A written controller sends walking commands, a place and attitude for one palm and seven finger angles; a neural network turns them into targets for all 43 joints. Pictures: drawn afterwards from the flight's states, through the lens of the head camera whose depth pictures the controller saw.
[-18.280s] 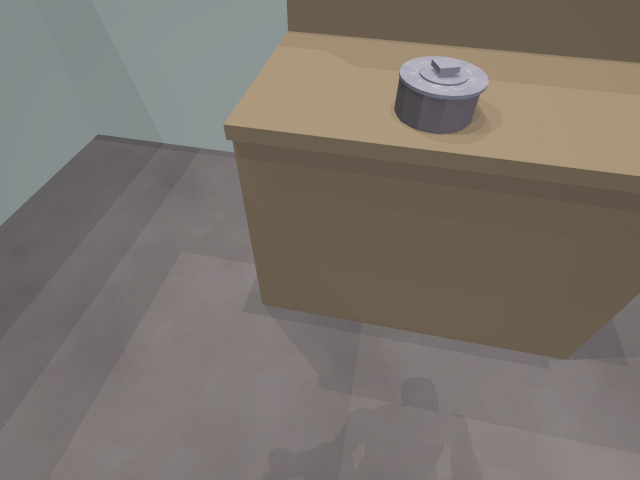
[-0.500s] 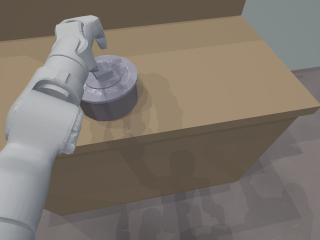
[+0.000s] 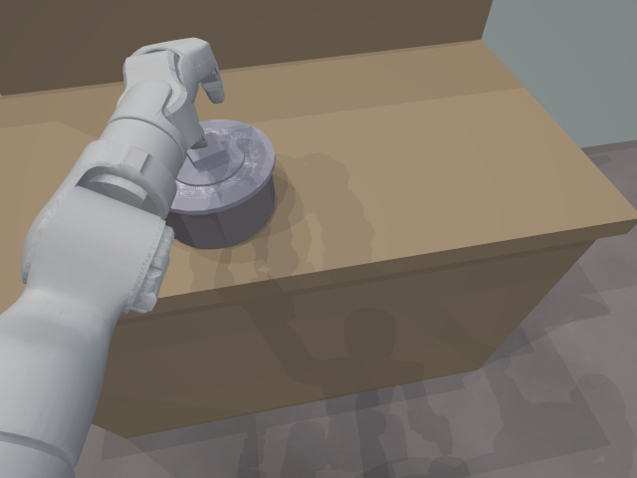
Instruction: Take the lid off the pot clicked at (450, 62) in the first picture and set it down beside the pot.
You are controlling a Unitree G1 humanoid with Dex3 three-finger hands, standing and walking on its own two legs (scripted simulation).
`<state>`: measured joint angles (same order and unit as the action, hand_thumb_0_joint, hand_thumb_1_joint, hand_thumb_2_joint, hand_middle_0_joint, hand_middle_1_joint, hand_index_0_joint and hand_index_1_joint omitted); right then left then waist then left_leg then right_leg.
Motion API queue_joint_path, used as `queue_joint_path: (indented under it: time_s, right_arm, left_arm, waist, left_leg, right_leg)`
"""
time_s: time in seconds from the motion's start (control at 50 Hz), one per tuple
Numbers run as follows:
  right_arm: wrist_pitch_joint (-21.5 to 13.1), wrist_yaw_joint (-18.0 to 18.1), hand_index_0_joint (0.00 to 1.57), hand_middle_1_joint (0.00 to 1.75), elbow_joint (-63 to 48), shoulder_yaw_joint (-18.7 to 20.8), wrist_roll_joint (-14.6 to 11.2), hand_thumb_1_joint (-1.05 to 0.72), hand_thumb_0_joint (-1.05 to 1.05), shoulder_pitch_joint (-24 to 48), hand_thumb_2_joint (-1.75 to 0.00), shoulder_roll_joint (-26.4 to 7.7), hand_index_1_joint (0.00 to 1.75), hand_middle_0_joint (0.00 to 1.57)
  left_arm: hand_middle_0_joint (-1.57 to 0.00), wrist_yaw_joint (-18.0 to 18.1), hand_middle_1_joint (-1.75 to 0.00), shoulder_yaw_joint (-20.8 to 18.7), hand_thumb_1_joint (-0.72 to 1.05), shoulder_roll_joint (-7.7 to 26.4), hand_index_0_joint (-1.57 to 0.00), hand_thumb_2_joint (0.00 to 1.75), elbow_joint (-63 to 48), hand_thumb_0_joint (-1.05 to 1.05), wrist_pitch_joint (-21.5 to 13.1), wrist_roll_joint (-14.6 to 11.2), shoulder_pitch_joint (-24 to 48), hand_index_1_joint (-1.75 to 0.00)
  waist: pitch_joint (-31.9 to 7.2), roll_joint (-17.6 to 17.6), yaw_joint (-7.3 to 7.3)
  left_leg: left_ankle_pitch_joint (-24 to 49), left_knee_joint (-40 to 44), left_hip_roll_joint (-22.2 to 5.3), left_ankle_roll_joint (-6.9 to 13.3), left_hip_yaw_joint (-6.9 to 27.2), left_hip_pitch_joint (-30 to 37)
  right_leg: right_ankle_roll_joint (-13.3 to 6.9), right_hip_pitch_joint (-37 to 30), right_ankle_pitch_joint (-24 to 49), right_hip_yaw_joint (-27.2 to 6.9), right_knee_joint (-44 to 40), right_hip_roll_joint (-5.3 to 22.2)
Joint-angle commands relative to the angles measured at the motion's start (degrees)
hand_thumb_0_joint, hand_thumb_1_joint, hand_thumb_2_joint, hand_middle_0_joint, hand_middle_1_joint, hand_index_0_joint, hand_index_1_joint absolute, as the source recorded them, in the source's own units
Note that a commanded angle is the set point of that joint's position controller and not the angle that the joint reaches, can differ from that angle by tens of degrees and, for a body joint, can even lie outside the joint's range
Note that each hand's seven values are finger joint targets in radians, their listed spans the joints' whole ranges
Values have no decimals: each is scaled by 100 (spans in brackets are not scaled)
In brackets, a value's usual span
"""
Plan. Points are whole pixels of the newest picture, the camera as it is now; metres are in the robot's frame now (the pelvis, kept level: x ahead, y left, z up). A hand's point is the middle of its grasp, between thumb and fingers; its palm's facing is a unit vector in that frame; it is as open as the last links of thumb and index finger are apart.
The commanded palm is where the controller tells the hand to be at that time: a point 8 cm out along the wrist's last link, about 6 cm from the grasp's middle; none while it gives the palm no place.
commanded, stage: move the open hand above the knob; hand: left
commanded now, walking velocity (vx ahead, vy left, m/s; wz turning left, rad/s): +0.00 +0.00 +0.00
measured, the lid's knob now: (204, 149) +0.53 +0.10 +0.12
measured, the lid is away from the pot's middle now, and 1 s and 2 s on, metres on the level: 0.00 0.00 0.00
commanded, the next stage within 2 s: lower the open fingers around the knob in 1.64 s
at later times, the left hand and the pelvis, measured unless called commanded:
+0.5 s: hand (186, 124) +0.50 +0.10 +0.19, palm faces -0.32 -0.08 -0.94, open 10.5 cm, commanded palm +0.50 +0.10 +0.25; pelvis -0.01 -0.01 +0.00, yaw +1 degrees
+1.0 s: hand (187, 117) +0.50 +0.10 +0.20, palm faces -0.29 -0.06 -0.96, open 10.5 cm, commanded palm +0.50 +0.10 +0.25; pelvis +0.00 +0.00 +0.00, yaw +0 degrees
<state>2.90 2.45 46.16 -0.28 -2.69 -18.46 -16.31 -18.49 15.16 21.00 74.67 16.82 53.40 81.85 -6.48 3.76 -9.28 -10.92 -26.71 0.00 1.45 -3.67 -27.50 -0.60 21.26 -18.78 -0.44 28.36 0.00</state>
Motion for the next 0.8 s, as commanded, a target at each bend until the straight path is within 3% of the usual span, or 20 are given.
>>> queue_joint_path:
  time_s: [0.0, 0.08, 0.14, 0.16, 0.22, 0.3, 0.32, 0.38, 0.42, 0.52, 0.58, 0.68, 0.74, 0.78]
  right_arm:
    - [-55, 34, 20, 30, -414, 247, -4, -90, 0, -207, -90, -835, 30, 20]
    - [-64, 67, 20, 30, -496, 232, -2, -90, 0, -92, -90, -810, 30, 20]
    - [-35, 95, 20, 30, -495, 220, -5, -90, 0, -58, -90, -804, 30, 20]
    - [-57, 98, 20, 30, -523, 209, -2, -90, 0, -48, -90, -793, 30, 20]
    - [-46, 111, 20, 30, -535, 205, 12, -90, 0, -17, -90, -780, 30, 20]
    - [-24, 98, 20, 30, -563, 227, 8, -90, 0, 33, -90, -759, 30, 20]
    - [4, 96, 20, 30, -558, 211, -3, -90, 0, 67, -90, -769, 30, 20]
    - [46, 97, 20, 30, -546, 190, -31, -90, 0, 113, -90, -792, 30, 20]
    - [30, 103, 20, 30, -585, 190, -22, -90, 0, 132, -90, -789, 30, 20]
    - [8, 169, 20, 30, -571, 184, -13, -90, 0, 99, -90, -784, 30, 20]
    - [-10, 154, 20, 30, -517, 191, -34, -90, 0, 52, -90, -769, 30, 20]
    - [-22, 165, 20, 30, -488, 192, -34, -90, 0, -1, -90, -811, 30, 20]
    - [-112, 129, 20, 30, -536, 228, -13, -90, 0, -40, -90, -777, 30, 20]
    - [-115, 138, 20, 30, -463, 224, -16, -90, 0, -112, -90, -787, 30, 20]
  left_arm:
    - [-61, 216, -45, 19, -18, 960, -61, 110, -1045, 0, 173, 91, 3364, -45]
    - [-61, 111, -45, 2, -18, 1087, -61, 110, -1278, 0, 106, 130, 3424, -45]
    - [-61, 101, -45, -85, -18, 1202, -61, 110, -1128, 0, 86, 127, 3271, -45]
    - [-61, 114, -45, 7, -18, 1095, -61, 110, -1342, 0, 58, 108, 3465, -45]
    - [-61, 137, -45, -160, -18, 1294, -61, 110, -1216, 0, 47, 117, 3180, -45]
    - [-61, 132, -45, -35, -18, 1075, -61, 110, -1419, 0, 40, 94, 3190, -45]
    - [-61, 111, -45, 13, -18, 1004, -61, 110, -1189, 0, 96, 110, 2923, -45]
    - [-61, 71, -45, 60, -18, 983, -61, 110, -1079, 0, 179, 73, 2995, -45]
    - [-61, 52, -45, 66, -18, 994, -61, 110, -1322, 0, 106, 20, 3209, -45]
    - [-61, 96, -45, -124, -18, 1359, -61, 110, -1421, 0, -4, 93, 3278, -45]
    - [-61, 134, -45, 67, -18, 1031, -61, 110, -1207, 0, 20, 123, 3167, -45]
    - [-61, 141, -45, -34, -18, 1166, -61, 110, -1091, 0, 33, 83, 3246, -45]
    - [-61, 166, -45, 42, -18, 1038, -61, 110, -1533, 0, -97, 77, 3542, -45]
    - [-61, 192, -45, 43, -18, 1012, -61, 110, -1212, 0, -62, 126, 3410, -45]
  waist:
    - [-2087, -666, -109]
    - [-2394, -640, -116]
    - [-2293, -721, -93]
    - [-2317, -652, -133]
    - [-2347, -691, -32]
    - [-2412, -645, -12]
    - [-2252, -686, -13]
    - [-2001, -836, -73]
    - [-2081, -717, -72]
    - [-2293, -673, -61]
    - [-2084, -544, -105]
    - [-2129, -634, -133]
    - [-2542, -297, -94]
    - [-2295, -411, -137]
  left_leg:
    - [2041, -286, 254, 391, 216, 2132]
    - [2069, -290, 286, 410, 218, 2297]
    - [1908, -260, 288, 415, 207, 2177]
    - [1880, -256, 300, 419, 206, 2228]
    - [1909, -264, 305, 417, 184, 2178]
    - [2201, -318, 277, 403, 170, 2300]
    - [2151, -303, 293, 410, 147, 2241]
    - [1768, -228, 306, 406, 161, 2069]
    - [1806, -228, 316, 418, 167, 2162]
    - [1700, -191, 303, 418, 169, 2148]
    - [1662, -198, 269, 390, 218, 2267]
    - [1609, -173, 270, 395, 239, 2197]
    - [2038, -250, 242, 381, 321, 2662]
    - [1907, -234, 225, 376, 344, 2560]
  right_leg:
    - [-29, 30, 2850, 69, -299, -293]
    - [-13, -102, 2983, 9, -272, -279]
    - [-9, -147, 2902, 5, -293, -268]
    - [-2, -124, 2919, 0, -299, -267]
    - [-15, -256, 2995, -8, -279, -247]
    - [-23, -253, 3173, 6, -248, -233]
    - [-12, -195, 3142, 9, -270, -244]
    - [4, -146, 2945, 17, -317, -248]
    - [-5, -148, 2963, 8, -318, -246]
    - [-15, -292, 2930, -28, -320, -225]
    - [-33, 46, 2582, 40, -362, -275]
    - [-34, 1, 2529, 38, -356, -277]
    - [-59, 118, 2556, 58, -301, -302]
    - [-56, 272, 2341, 83, -338, -333]
